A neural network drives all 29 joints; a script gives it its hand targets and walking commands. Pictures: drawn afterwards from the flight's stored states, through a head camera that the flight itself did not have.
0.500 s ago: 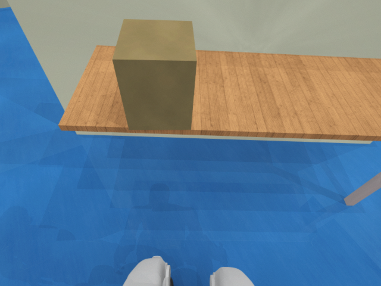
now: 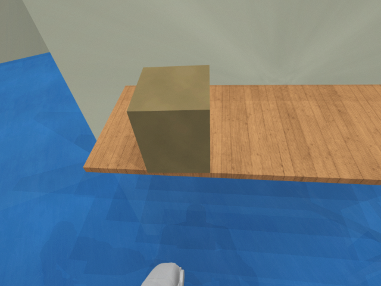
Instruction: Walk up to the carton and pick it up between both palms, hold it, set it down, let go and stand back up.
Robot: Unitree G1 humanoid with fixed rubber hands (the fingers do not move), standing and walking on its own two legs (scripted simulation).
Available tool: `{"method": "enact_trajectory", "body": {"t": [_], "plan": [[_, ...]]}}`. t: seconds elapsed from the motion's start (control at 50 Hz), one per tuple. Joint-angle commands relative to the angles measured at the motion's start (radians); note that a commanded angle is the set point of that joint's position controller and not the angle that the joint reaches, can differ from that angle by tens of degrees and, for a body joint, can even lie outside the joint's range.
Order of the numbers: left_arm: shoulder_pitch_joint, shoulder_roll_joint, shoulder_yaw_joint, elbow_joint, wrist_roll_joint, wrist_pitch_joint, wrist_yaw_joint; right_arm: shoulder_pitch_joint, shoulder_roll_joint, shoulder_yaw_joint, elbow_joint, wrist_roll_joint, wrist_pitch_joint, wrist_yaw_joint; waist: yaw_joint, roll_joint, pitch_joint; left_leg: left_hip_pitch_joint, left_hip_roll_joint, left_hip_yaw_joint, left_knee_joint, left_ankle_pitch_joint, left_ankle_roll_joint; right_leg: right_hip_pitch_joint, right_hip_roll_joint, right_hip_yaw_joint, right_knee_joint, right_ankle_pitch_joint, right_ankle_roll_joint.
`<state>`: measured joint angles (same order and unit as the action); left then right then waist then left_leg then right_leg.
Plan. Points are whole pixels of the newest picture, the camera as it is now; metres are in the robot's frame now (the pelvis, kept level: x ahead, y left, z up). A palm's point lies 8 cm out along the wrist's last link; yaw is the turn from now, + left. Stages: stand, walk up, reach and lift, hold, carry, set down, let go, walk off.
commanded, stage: walk up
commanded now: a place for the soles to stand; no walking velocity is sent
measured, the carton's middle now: (177, 120) +0.56 +0.07 +0.01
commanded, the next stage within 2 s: reach and lift in 2.00 s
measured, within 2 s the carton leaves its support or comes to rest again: neither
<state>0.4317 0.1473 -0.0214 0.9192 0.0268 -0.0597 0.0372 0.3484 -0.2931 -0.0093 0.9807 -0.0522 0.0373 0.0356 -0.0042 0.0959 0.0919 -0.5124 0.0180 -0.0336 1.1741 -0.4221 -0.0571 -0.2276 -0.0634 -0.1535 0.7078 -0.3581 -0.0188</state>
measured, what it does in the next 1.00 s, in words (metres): steps on the spot: left foot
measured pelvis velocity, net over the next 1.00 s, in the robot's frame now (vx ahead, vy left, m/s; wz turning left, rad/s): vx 0.09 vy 0.04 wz -0.03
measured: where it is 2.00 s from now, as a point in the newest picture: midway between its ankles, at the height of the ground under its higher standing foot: outside the picture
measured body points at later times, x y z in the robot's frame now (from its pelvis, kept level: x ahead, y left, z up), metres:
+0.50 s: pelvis +0.08 +0.04 +0.00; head +0.10 +0.04 +0.44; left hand +0.11 +0.29 -0.15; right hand +0.21 -0.17 -0.14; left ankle +0.15 +0.17 -0.71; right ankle +0.09 -0.09 -0.71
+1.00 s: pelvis +0.09 +0.04 +0.01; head +0.11 +0.03 +0.46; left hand +0.14 +0.28 -0.13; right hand +0.14 -0.22 -0.13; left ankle +0.15 +0.17 -0.71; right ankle +0.09 -0.09 -0.71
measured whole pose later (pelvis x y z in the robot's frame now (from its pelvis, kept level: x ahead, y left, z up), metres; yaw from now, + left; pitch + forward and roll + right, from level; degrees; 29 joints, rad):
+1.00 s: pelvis +0.09 +0.04 +0.01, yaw -2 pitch -2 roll +0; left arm 0.27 0.24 -0.03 0.96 0.00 0.00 -0.01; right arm 0.20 -0.25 0.05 0.98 -0.01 0.02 -0.01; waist 0.00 0.00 0.06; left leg -0.33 0.09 0.12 0.60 -0.23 -0.02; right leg -0.27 0.00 0.05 0.63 -0.34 0.01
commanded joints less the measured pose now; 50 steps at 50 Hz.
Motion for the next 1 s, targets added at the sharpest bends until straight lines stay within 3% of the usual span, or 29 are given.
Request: {"method": "enact_trajectory", "body": {"t": [0.0,0.04,0.08,0.1,0.14,0.16,0.18,0.2,0.22,0.24,0.26,0.3,0.34,0.38,0.4,0.42,0.44,0.46,0.48,0.5,0.56,0.64,0.74,0.82,0.84,0.94,0.96,0.98], "plan": [[0.001,0.208,0.057,-0.047,0.002,-0.031,0.006,0.009,-0.048,-0.012,-0.064,0.009,-0.022,0.000,0.019,-0.242,0.165,-0.172,0.062,-0.022,-0.049,0.057,-0.006,-0.093,-0.307,0.367,-0.559,-0.357,-0.187],[-0.001,0.216,0.056,-0.032,0.006,-0.023,0.003,-0.013,-0.026,-0.010,-0.082,0.013,-0.030,-0.002,0.023,-0.260,0.148,-0.109,0.074,-0.006,-0.172,0.090,0.012,-0.086,-0.284,0.277,-0.514,-0.235,-0.176],[-0.032,0.229,0.056,-0.026,0.007,-0.012,-0.006,-0.027,0.001,-0.002,-0.089,0.019,-0.047,-0.004,0.013,-0.270,0.121,0.042,0.052,0.056,-0.343,0.143,0.030,-0.127,-0.215,0.130,-0.416,0.005,-0.147],[-0.044,0.250,0.057,-0.026,0.011,-0.005,-0.011,-0.006,0.006,0.000,-0.089,0.027,-0.056,-0.008,0.005,-0.284,0.073,0.124,0.033,0.093,-0.399,0.150,0.041,-0.117,-0.201,0.091,-0.337,0.124,-0.147],[-0.041,0.250,0.042,-0.023,0.014,0.016,-0.024,0.046,0.008,-0.007,-0.073,0.023,-0.066,-0.026,-0.025,-0.195,-0.005,0.308,-0.012,0.145,-0.541,0.297,0.068,-0.135,-0.172,0.050,-0.158,0.242,-0.121],[-0.016,0.235,0.029,-0.015,0.012,0.026,-0.033,0.097,-0.018,-0.015,-0.064,0.019,-0.073,-0.035,-0.040,-0.123,-0.039,0.395,-0.002,0.105,-0.598,0.383,0.071,-0.158,-0.147,0.040,-0.057,0.238,-0.086],[0.020,0.195,0.006,-0.014,0.004,0.033,-0.040,0.134,-0.066,-0.026,-0.064,0.020,-0.076,-0.041,-0.051,-0.004,-0.113,0.459,0.078,-0.022,-0.606,0.448,0.084,-0.170,-0.102,0.014,0.074,0.145,-0.032],[0.077,0.144,-0.016,-0.019,-0.015,0.048,-0.042,0.144,-0.145,-0.040,-0.088,0.032,-0.075,-0.049,-0.035,0.174,-0.160,0.446,0.289,-0.364,-0.761,0.416,0.185,-0.220,-0.011,0.027,0.269,-0.170,0.017],[0.077,0.171,-0.007,-0.012,-0.023,0.079,-0.032,0.107,-0.181,-0.050,-0.095,0.065,-0.067,-0.057,-0.041,0.156,-0.147,0.313,0.348,-0.531,-0.876,0.156,0.291,-0.200,0.003,0.116,0.309,-0.368,0.022],[0.019,0.192,-0.003,-0.018,-0.020,0.093,-0.026,0.060,-0.168,-0.041,-0.112,0.074,-0.062,-0.064,-0.038,0.108,-0.071,0.260,0.362,-0.550,-0.926,0.030,0.290,-0.243,-0.008,0.157,0.345,-0.357,0.021],[0.003,0.176,-0.013,-0.019,-0.027,0.093,-0.022,0.007,-0.156,-0.035,-0.126,0.067,-0.057,-0.070,-0.024,0.119,-0.041,0.277,0.348,-0.466,-0.912,0.054,0.277,-0.286,-0.024,0.184,0.331,-0.323,0.018],[0.031,0.180,-0.007,0.004,-0.017,0.086,-0.011,-0.058,-0.123,-0.020,-0.152,0.043,-0.057,-0.076,0.000,0.168,-0.069,0.283,0.346,-0.404,-0.867,0.190,0.279,-0.253,-0.035,0.198,0.274,-0.291,0.019],[0.030,0.196,0.008,0.009,-0.012,0.072,-0.008,-0.102,-0.105,-0.013,-0.163,0.034,-0.061,-0.073,0.003,0.133,-0.122,0.283,0.340,-0.331,-0.802,0.404,0.286,-0.173,-0.028,0.190,0.198,-0.228,0.027],[0.036,0.202,0.020,-0.003,-0.016,0.063,-0.014,-0.171,-0.117,-0.012,-0.177,0.027,-0.057,-0.072,0.035,0.113,-0.158,0.243,0.324,-0.248,-0.723,0.517,0.262,-0.069,-0.021,0.180,0.070,-0.069,0.022],[0.054,0.192,0.024,0.002,-0.015,0.057,-0.018,-0.210,-0.106,-0.009,-0.180,0.029,-0.052,-0.070,0.058,0.069,-0.165,0.192,0.289,-0.187,-0.676,0.495,0.226,0.011,-0.019,0.176,-0.064,0.069,0.009],[0.043,0.204,0.030,-0.008,-0.013,0.053,-0.023,-0.222,-0.087,-0.001,-0.185,0.036,-0.046,-0.064,0.053,0.024,-0.160,0.160,0.227,-0.113,-0.622,0.406,0.173,0.045,-0.028,0.208,-0.152,0.178,-0.010],[-0.002,0.235,0.044,-0.020,-0.013,0.051,-0.028,-0.197,-0.054,0.008,-0.179,0.037,-0.042,-0.059,0.026,-0.102,-0.137,0.132,0.151,-0.048,-0.544,0.246,0.126,0.010,-0.095,0.324,-0.239,0.211,-0.035],[-0.102,0.275,0.051,-0.037,-0.034,0.053,-0.031,-0.179,-0.024,0.020,-0.164,0.051,-0.033,-0.061,-0.013,-0.173,-0.065,0.198,0.039,0.046,-0.506,0.117,0.086,-0.168,-0.123,0.379,-0.290,0.161,-0.077],[-0.162,0.279,0.052,-0.047,-0.043,0.058,-0.036,-0.154,-0.017,0.021,-0.149,0.052,-0.032,-0.064,-0.036,-0.173,-0.027,0.289,0.027,0.049,-0.534,0.110,0.085,-0.295,-0.129,0.388,-0.328,0.070,-0.097],[-0.184,0.265,0.047,-0.051,-0.046,0.060,-0.039,-0.160,-0.020,0.025,-0.138,0.050,-0.036,-0.062,-0.036,-0.157,0.003,0.304,0.043,0.040,-0.572,0.134,0.092,-0.308,-0.101,0.347,-0.334,0.023,-0.078],[-0.122,0.246,0.037,-0.041,-0.041,0.056,-0.041,-0.191,-0.055,0.021,-0.129,0.041,-0.052,-0.052,0.004,-0.165,-0.052,0.286,0.102,-0.007,-0.619,0.233,0.119,-0.187,-0.044,0.289,-0.265,0.104,-0.045],[-0.133,0.256,0.040,-0.041,-0.034,0.051,-0.044,-0.196,-0.060,0.026,-0.121,0.044,-0.061,-0.054,0.003,-0.153,-0.092,0.273,0.108,0.018,-0.632,0.284,0.118,-0.118,-0.052,0.292,-0.236,0.211,-0.049],[-0.140,0.247,0.034,-0.040,-0.035,0.054,-0.043,-0.198,-0.078,0.024,-0.113,0.044,-0.059,-0.052,0.013,-0.089,-0.092,0.276,0.138,-0.002,-0.694,0.243,0.131,-0.120,-0.025,0.274,-0.218,0.158,-0.042],[-0.132,0.251,0.033,-0.029,-0.031,0.052,-0.044,-0.195,-0.099,0.023,-0.100,0.046,-0.053,-0.051,0.013,-0.062,-0.085,0.258,0.155,-0.008,-0.736,0.139,0.130,-0.125,-0.011,0.276,-0.216,0.112,-0.039],[-0.131,0.243,0.032,-0.029,-0.032,0.051,-0.044,-0.195,-0.103,0.021,-0.097,0.045,-0.052,-0.050,0.014,-0.039,-0.078,0.247,0.158,-0.019,-0.750,0.107,0.132,-0.122,-0.012,0.277,-0.222,0.105,-0.041],[-0.121,0.251,0.031,-0.011,-0.030,0.046,-0.043,-0.182,-0.108,0.023,-0.083,0.039,-0.048,-0.048,0.013,-0.080,-0.066,0.264,0.152,0.010,-0.749,0.069,0.124,-0.143,-0.014,0.308,-0.248,0.086,-0.044],[-0.143,0.237,0.026,-0.042,-0.029,0.029,-0.037,-0.179,-0.113,0.024,-0.059,0.046,-0.034,-0.046,0.011,-0.075,-0.066,0.283,0.113,0.066,-0.688,0.120,0.105,-0.156,-0.051,0.365,-0.291,0.141,-0.053],[-0.157,0.267,0.031,-0.046,-0.031,0.020,-0.034,-0.169,-0.100,0.028,-0.055,0.042,-0.028,-0.046,-0.005,-0.120,-0.071,0.309,0.093,0.087,-0.646,0.162,0.090,-0.177,-0.077,0.403,-0.324,0.182,-0.062]]}}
